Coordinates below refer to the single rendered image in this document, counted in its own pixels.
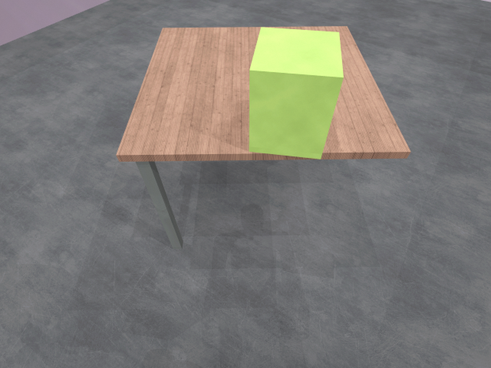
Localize table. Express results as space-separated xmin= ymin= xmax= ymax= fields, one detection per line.
xmin=116 ymin=26 xmax=410 ymax=249

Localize carton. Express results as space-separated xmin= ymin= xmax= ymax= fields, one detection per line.
xmin=249 ymin=27 xmax=344 ymax=159

